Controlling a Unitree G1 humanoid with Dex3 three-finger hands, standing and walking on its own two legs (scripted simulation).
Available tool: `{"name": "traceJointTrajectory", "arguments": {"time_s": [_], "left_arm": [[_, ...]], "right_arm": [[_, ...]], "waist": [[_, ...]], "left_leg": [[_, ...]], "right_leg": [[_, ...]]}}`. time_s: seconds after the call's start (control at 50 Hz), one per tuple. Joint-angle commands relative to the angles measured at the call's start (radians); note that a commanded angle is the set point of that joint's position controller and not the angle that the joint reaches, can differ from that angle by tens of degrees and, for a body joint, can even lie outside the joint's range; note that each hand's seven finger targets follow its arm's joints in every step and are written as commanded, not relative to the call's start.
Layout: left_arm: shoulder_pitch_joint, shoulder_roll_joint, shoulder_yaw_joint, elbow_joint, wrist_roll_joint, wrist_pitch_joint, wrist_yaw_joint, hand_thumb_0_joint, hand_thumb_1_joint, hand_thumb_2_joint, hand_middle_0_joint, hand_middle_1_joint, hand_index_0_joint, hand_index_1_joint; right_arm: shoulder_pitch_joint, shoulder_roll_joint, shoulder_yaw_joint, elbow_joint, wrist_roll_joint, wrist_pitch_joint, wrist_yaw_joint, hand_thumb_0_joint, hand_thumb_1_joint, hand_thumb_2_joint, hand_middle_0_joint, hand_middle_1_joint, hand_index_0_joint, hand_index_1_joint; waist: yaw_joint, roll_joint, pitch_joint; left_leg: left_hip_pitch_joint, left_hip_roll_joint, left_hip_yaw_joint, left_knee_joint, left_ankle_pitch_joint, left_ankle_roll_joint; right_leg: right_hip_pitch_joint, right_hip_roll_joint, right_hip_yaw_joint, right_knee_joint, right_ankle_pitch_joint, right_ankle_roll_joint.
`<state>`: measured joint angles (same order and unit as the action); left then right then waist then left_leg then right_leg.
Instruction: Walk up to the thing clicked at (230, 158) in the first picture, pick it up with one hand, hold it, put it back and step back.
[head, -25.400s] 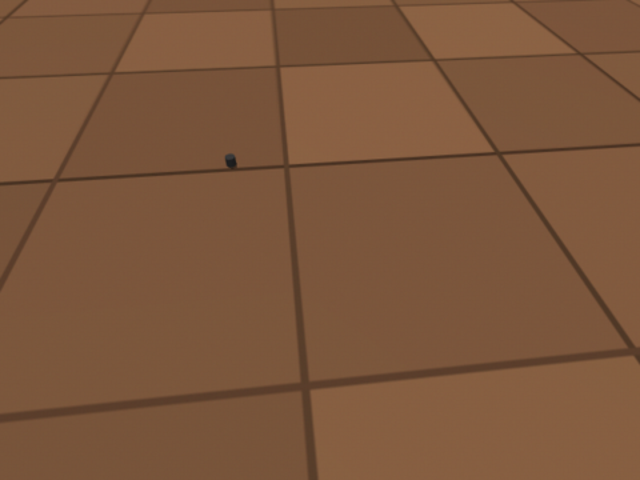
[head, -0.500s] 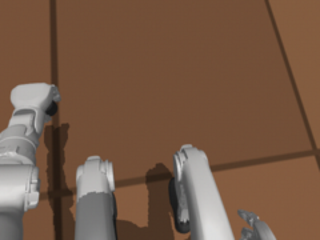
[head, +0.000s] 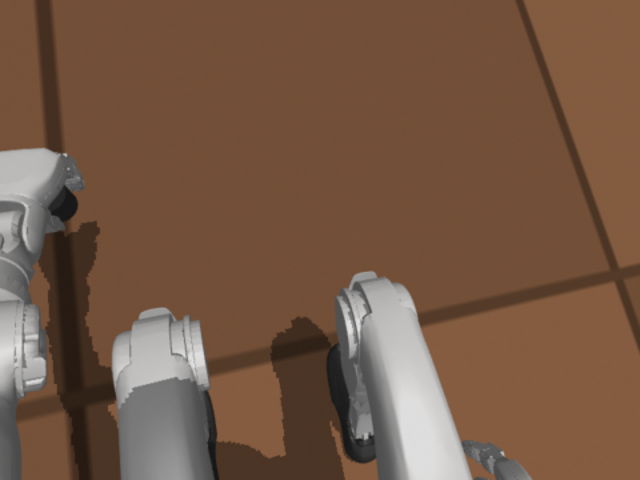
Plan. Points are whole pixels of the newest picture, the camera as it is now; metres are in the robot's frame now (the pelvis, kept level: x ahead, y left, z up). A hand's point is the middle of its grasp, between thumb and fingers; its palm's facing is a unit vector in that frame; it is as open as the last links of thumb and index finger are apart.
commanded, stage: crouch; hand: left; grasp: from above
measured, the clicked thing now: (50, 199) +0.49 +0.29 -0.18
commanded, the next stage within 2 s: lower in 0.22 s
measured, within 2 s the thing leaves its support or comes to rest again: rests again in 1.70 s
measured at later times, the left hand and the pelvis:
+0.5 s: hand (50, 214) +0.47 +0.30 -0.19, palm faces -0.48 -0.07 -0.87, open 7.1 cm; pelvis +0.00 +0.01 -0.02, yaw -2 degrees
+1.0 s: hand (68, 222) +0.48 +0.29 -0.25, palm faces -0.47 -0.09 -0.88, open 7.0 cm; pelvis +0.01 +0.01 -0.04, yaw -4 degrees
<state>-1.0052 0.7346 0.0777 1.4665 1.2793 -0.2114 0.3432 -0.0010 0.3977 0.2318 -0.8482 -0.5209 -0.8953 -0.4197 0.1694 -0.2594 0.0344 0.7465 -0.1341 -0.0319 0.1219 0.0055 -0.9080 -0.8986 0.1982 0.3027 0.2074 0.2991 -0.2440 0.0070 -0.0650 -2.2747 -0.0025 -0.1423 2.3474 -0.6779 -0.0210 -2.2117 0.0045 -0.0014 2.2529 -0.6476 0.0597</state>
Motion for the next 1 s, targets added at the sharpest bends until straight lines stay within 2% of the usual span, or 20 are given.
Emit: {"name": "traceJointTrajectory", "arguments": {"time_s": [0.0,0.06,0.16,0.22,0.3,0.34,0.46,0.52,0.6,0.62,0.64,0.66,0.68,0.74,0.82,0.88,0.9,0.94,0.96,0.98], "left_arm": [[-0.353,0.255,0.026,-0.134,-0.009,0.002,0.060,0.000,0.665,0.328,-0.959,-0.509,-1.023,-0.443],[-0.374,0.278,0.028,-0.139,0.001,0.001,0.067,0.000,0.670,0.344,-0.974,-0.496,-1.031,-0.436],[-0.359,0.245,0.013,-0.115,0.001,0.006,0.069,0.000,0.724,0.356,-1.027,-0.480,-1.078,-0.427],[-0.355,0.273,0.029,-0.135,0.001,0.008,0.070,0.000,0.782,0.360,-1.070,-0.483,-1.121,-0.430],[-0.345,0.266,0.026,-0.115,-0.005,0.008,0.067,0.000,0.823,0.378,-1.107,-0.483,-1.155,-0.433],[-0.361,0.267,0.021,-0.130,0.005,0.003,0.065,0.000,0.781,0.354,-1.101,-0.459,-1.146,-0.413],[-0.342,0.264,0.018,-0.031,0.015,-0.013,0.081,0.000,0.804,0.320,-1.122,-0.432,-1.167,-0.386],[-0.362,0.335,0.055,-0.048,0.028,-0.030,0.101,0.000,0.841,0.327,-1.136,-0.447,-1.186,-0.396],[-0.380,0.344,0.063,-0.037,0.041,-0.048,0.130,0.000,0.859,0.330,-1.145,-0.453,-1.196,-0.401],[-0.340,0.319,0.045,0.034,0.045,-0.043,0.134,0.000,0.863,0.325,-1.141,-0.465,-1.195,-0.409],[-0.381,0.355,0.069,-0.033,0.049,-0.052,0.145,0.000,0.849,0.351,-1.141,-0.459,-1.188,-0.410],[-0.360,0.372,0.076,-0.003,0.061,-0.047,0.152,0.000,0.852,0.373,-1.151,-0.459,-1.194,-0.416],[-0.348,0.363,0.064,0.015,0.058,-0.045,0.157,0.000,0.864,0.356,-1.149,-0.473,-1.198,-0.422],[-0.361,0.373,0.082,-0.004,0.058,-0.042,0.175,0.000,0.873,0.386,-1.145,-0.498,-1.195,-0.447],[-0.325,0.368,0.079,0.056,0.051,-0.034,0.191,0.000,0.815,0.351,-1.096,-0.447,-1.148,-0.393],[-0.340,0.376,0.062,0.078,0.057,-0.031,0.190,0.000,0.819,0.353,-1.100,-0.452,-1.152,-0.398],[-0.351,0.408,0.082,0.041,0.047,-0.036,0.195,0.000,0.815,0.364,-1.094,-0.461,-1.146,-0.407],[-0.325,0.421,0.094,0.044,0.045,-0.038,0.204,0.000,0.832,0.343,-1.112,-0.447,-1.164,-0.392],[-0.315,0.385,0.070,0.089,0.054,-0.032,0.200,0.000,0.853,0.355,-1.124,-0.461,-1.178,-0.405],[-0.349,0.395,0.077,0.064,0.054,-0.037,0.201,0.000,0.863,0.356,-1.131,-0.456,-1.184,-0.401]], "right_arm": [[0.193,-0.251,-0.069,-0.013,-0.001,-0.010,-0.013,0.000,-0.907,-0.900,0.200,0.300,0.200,0.300],[0.185,-0.259,-0.067,-0.013,0.000,-0.011,-0.013,0.000,-0.907,-0.900,0.200,0.300,0.200,0.300],[0.198,-0.259,-0.062,-0.015,-0.003,-0.014,-0.008,0.000,-0.910,-0.901,0.200,0.300,0.200,0.300],[0.207,-0.264,-0.056,-0.021,-0.006,-0.015,-0.004,0.000,-0.911,-0.902,0.200,0.300,0.200,0.300],[0.206,-0.267,-0.051,-0.026,-0.006,-0.014,0.001,0.000,-0.912,-0.902,0.200,0.300,0.200,0.300],[0.209,-0.271,-0.050,-0.028,-0.006,-0.012,0.002,0.000,-0.913,-0.901,0.200,0.300,0.200,0.300],[0.204,-0.275,-0.028,-0.028,-0.021,-0.020,0.009,0.000,-0.914,-0.901,0.199,0.300,0.199,0.300],[0.209,-0.287,-0.018,-0.034,-0.030,-0.027,0.014,0.000,-0.912,-0.900,0.200,0.300,0.200,0.300],[0.200,-0.297,-0.010,-0.038,-0.044,-0.028,0.017,0.000,-0.911,-0.899,0.200,0.300,0.200,0.300],[0.195,-0.290,-0.007,-0.035,-0.047,-0.032,0.019,0.000,-0.911,-0.899,0.200,0.300,0.200,0.300],[0.200,-0.301,-0.008,-0.035,-0.055,-0.032,0.018,0.000,-0.910,-0.899,0.200,0.300,0.200,0.300],[0.207,-0.301,-0.002,-0.033,-0.054,-0.034,0.020,0.000,-0.911,-0.900,0.200,0.300,0.200,0.300],[0.195,-0.298,0.003,-0.036,-0.058,-0.038,0.023,0.000,-0.913,-0.900,0.200,0.300,0.200,0.300],[0.202,-0.305,0.003,-0.036,-0.064,-0.043,0.026,0.000,-0.909,-0.898,0.200,0.300,0.200,0.300],[0.194,-0.304,0.014,-0.029,-0.072,-0.049,0.028,0.000,-0.897,-0.893,0.200,0.300,0.200,0.300],[0.195,-0.312,0.025,-0.023,-0.080,-0.061,0.034,0.000,-0.900,-0.894,0.200,0.300,0.200,0.300],[0.193,-0.318,0.025,-0.027,-0.078,-0.062,0.034,0.000,-0.898,-0.894,0.200,0.300,0.200,0.300],[0.185,-0.321,0.030,-0.028,-0.081,-0.066,0.034,0.000,-0.900,-0.895,0.200,0.300,0.200,0.300],[0.180,-0.316,0.031,-0.028,-0.084,-0.072,0.038,0.000,-0.901,-0.895,0.200,0.300,0.200,0.300],[0.182,-0.325,0.032,-0.035,-0.089,-0.076,0.042,0.000,-0.901,-0.895,0.200,0.300,0.200,0.300]], "waist": [[-0.011,0.271,-0.666],[-0.007,0.321,-0.677],[-0.024,0.301,-0.660],[-0.020,0.323,-0.681],[-0.028,0.311,-0.657],[-0.034,0.331,-0.659],[-0.060,0.288,-0.589],[-0.051,0.324,-0.621],[-0.065,0.349,-0.617],[-0.072,0.323,-0.579],[-0.068,0.343,-0.610],[-0.065,0.360,-0.607],[-0.068,0.359,-0.584],[-0.076,0.369,-0.604],[-0.077,0.332,-0.580],[-0.104,0.314,-0.554],[-0.090,0.327,-0.574],[-0.077,0.355,-0.579],[-0.100,0.351,-0.547],[-0.117,0.351,-0.543]], "left_leg": [[0.511,-0.012,0.113,-0.258,0.134,0.037],[0.526,-0.010,0.100,-0.260,0.132,0.031],[0.516,-0.011,0.100,-0.241,0.144,0.034],[0.528,-0.010,0.099,-0.229,0.181,0.032],[0.506,-0.009,0.095,-0.224,0.177,0.033],[0.521,-0.009,0.089,-0.224,0.184,0.029],[0.468,-0.010,0.086,-0.181,0.171,0.036],[0.475,-0.010,0.083,-0.172,0.192,0.032],[0.476,-0.010,0.078,-0.163,0.177,0.031],[0.455,-0.009,0.080,-0.154,0.151,0.034],[0.466,-0.009,0.080,-0.154,0.162,0.033],[0.475,-0.010,0.081,-0.147,0.173,0.032],[0.459,-0.007,0.080,-0.144,0.169,0.033],[0.469,-0.006,0.075,-0.137,0.174,0.031],[0.425,-0.007,0.075,-0.123,0.163,0.036],[0.401,-0.004,0.071,-0.094,0.160,0.042],[0.405,-0.003,0.067,-0.101,0.170,0.040],[0.429,-0.003,0.064,-0.110,0.183,0.032],[0.439,0.000,0.064,-0.096,0.173,0.031],[0.426,0.001,0.061,-0.091,0.171,0.032]], "right_leg": [[0.307,0.018,-0.139,-0.208,0.142,-0.095],[0.270,0.020,-0.147,-0.179,0.146,-0.100],[0.271,0.019,-0.149,-0.177,0.162,-0.097],[0.290,0.017,-0.150,-0.163,0.193,-0.095],[0.282,0.018,-0.154,-0.159,0.191,-0.094],[0.265,0.018,-0.157,-0.152,0.195,-0.096],[0.249,0.023,-0.164,-0.138,0.188,-0.090],[0.266,0.024,-0.170,-0.116,0.202,-0.090],[0.245,0.027,-0.178,-0.103,0.193,-0.088],[0.228,0.030,-0.179,-0.105,0.174,-0.089],[0.240,0.031,-0.182,-0.105,0.183,-0.085],[0.239,0.030,-0.182,-0.092,0.192,-0.087],[0.232,0.033,-0.185,-0.089,0.189,-0.088],[0.228,0.033,-0.193,-0.076,0.195,-0.086],[0.241,0.040,-0.193,-0.078,0.194,-0.084],[0.251,0.045,-0.195,-0.076,0.204,-0.079],[0.260,0.045,-0.197,-0.076,0.209,-0.079],[0.253,0.044,-0.205,-0.063,0.211,-0.084],[0.229,0.046,-0.207,-0.057,0.207,-0.084],[0.234,0.048,-0.212,-0.060,0.209,-0.081]]}}
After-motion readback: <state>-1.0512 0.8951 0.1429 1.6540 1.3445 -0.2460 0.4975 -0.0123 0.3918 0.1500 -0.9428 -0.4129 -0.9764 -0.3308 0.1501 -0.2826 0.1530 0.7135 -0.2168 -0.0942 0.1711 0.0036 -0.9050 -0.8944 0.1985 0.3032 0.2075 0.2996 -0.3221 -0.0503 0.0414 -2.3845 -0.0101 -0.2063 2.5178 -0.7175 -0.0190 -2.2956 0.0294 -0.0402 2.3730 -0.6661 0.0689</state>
